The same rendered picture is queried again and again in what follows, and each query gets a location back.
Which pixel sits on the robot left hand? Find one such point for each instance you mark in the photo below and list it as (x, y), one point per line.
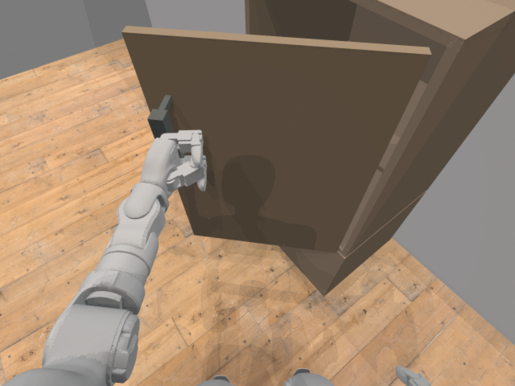
(164, 168)

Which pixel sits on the robot left upper arm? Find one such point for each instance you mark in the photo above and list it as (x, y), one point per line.
(91, 346)

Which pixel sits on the handle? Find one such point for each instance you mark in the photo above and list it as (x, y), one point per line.
(160, 121)

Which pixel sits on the robot shin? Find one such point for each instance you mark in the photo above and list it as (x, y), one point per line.
(221, 378)
(301, 370)

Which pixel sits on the left robot forearm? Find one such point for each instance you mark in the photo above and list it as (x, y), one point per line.
(119, 278)

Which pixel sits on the robot right shin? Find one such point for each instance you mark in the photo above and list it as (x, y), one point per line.
(301, 370)

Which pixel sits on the robot right hand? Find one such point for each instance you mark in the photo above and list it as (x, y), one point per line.
(410, 378)

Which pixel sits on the robot left shin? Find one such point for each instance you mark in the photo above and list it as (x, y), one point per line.
(221, 378)

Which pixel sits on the cupboard door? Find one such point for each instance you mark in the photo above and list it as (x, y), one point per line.
(294, 129)

